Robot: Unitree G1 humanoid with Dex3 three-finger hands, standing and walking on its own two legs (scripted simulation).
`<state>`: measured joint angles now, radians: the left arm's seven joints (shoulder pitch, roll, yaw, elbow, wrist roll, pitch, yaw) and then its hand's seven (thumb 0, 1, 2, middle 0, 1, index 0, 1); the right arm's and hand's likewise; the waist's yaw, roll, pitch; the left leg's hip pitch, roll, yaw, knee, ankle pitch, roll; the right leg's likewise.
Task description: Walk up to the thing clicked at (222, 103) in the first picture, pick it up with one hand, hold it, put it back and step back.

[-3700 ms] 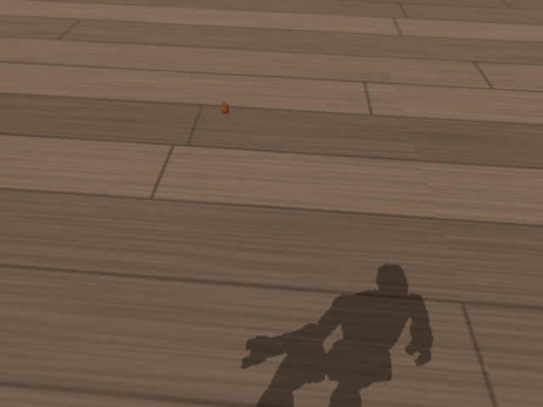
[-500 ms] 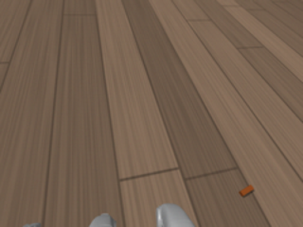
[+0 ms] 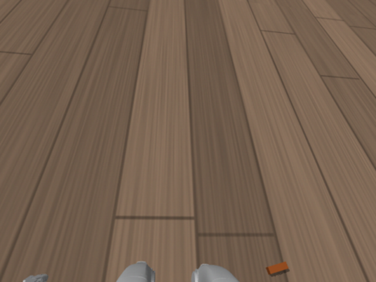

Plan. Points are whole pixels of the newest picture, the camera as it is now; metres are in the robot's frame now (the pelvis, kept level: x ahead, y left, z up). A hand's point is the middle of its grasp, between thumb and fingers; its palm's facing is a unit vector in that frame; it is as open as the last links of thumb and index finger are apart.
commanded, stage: walk up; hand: left
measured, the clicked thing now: (277, 267) +0.25 -0.52 -0.73
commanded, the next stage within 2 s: none
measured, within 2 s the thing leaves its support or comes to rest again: neither
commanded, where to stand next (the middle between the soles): -0.05 -0.82 m, yaw +9 degrees
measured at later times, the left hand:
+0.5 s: hand out of the picture +0.05 +0.02 -0.14, palm faces -0.01 -0.95 -0.32, open 7.4 cm
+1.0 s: hand out of the picture +0.04 -0.20 -0.16, palm faces +0.00 -0.92 -0.38, open 7.4 cm
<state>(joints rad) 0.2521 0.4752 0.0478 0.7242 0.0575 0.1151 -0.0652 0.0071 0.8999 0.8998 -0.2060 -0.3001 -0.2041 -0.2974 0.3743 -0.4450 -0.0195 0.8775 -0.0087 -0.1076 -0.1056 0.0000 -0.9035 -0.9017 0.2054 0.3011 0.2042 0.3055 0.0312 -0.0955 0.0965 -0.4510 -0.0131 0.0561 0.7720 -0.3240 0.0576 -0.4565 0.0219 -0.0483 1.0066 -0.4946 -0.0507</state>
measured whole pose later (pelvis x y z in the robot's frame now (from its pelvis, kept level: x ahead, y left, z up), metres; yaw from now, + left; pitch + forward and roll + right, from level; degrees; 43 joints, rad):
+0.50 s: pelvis -0.02 -0.25 +0.00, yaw +4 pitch -1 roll -1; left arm 0.23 0.41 0.03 0.75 0.06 0.10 -0.08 0.01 0.90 0.90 -0.21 -0.30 -0.21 -0.30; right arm 0.33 -0.48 -0.05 0.94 0.01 -0.06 -0.10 0.00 -0.91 -0.90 0.20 0.30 0.20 0.30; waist 0.03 -0.02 0.08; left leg -0.52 0.01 0.06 1.02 -0.46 0.06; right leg -0.42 0.00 -0.06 0.79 -0.36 -0.05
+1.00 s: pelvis -0.06 -0.50 -0.03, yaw +4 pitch -2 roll -1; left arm 0.18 0.46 0.08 0.72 0.06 0.09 -0.08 0.00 0.90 0.90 -0.20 -0.30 -0.20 -0.30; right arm 0.29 -0.55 -0.08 0.91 -0.01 -0.02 -0.13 0.00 -0.90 -0.90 0.20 0.30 0.20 0.31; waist 0.01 -0.03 0.12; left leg -0.62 0.14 -0.15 1.15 -0.54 0.05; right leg -0.51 -0.02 0.04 0.99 -0.45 0.04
